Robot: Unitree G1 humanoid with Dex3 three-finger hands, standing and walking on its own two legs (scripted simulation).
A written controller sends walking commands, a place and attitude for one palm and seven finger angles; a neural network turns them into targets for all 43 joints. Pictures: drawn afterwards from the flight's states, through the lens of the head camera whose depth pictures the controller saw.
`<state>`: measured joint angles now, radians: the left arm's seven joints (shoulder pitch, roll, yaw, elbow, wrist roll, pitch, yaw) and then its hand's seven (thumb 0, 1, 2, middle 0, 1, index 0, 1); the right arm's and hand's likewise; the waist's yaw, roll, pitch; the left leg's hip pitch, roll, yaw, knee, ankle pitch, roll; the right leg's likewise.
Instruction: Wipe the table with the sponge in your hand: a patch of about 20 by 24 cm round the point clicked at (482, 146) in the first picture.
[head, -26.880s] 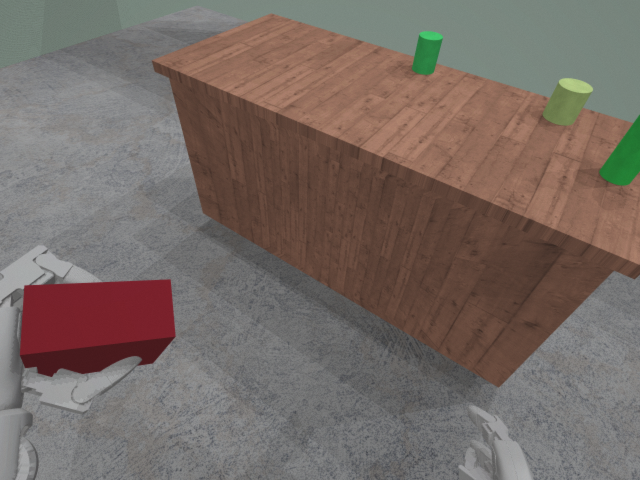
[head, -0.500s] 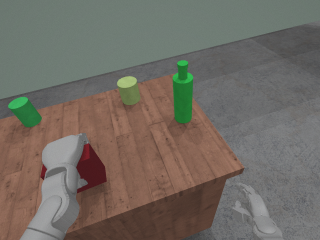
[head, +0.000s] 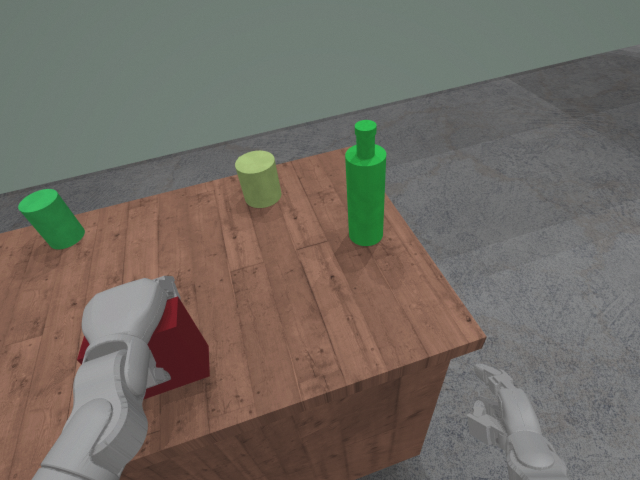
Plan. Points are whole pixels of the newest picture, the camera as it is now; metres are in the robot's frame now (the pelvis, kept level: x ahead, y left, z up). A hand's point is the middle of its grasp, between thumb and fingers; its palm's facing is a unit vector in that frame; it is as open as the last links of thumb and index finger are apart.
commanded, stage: move the sponge above the wiping area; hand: left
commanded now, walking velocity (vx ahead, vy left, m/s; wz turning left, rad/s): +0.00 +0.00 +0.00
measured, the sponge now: (156, 359) +0.23 +0.27 +0.02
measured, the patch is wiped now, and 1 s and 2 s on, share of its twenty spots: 0.00 0.00 0.00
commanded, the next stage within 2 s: none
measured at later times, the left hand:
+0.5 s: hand (151, 346) +0.23 +0.26 +0.06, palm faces -0.08 -0.15 -0.99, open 9.8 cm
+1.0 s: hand (162, 333) +0.25 +0.25 +0.07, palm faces +0.00 -0.11 -0.99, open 9.8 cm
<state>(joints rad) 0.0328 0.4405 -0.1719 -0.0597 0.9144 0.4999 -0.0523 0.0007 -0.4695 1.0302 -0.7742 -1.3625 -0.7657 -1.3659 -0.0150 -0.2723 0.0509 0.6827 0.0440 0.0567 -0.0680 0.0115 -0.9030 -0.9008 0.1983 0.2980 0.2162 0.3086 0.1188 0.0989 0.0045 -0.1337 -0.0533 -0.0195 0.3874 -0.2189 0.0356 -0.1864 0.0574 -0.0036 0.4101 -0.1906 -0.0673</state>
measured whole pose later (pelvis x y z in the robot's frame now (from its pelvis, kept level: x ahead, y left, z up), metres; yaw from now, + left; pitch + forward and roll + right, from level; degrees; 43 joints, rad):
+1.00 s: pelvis +0.00 +0.01 +0.00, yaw -1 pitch -3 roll +0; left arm 0.07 0.42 -0.23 -0.14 0.96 0.40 0.02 0.00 -0.47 1.03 -0.78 -1.36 -0.77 -1.36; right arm 0.00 -0.25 0.04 0.69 0.03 0.05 -0.06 0.01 -0.90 -0.90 0.20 0.30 0.20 0.30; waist 0.14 0.09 0.00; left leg -0.11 -0.06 0.00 0.37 -0.21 0.05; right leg -0.17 0.05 0.02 0.40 -0.18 -0.05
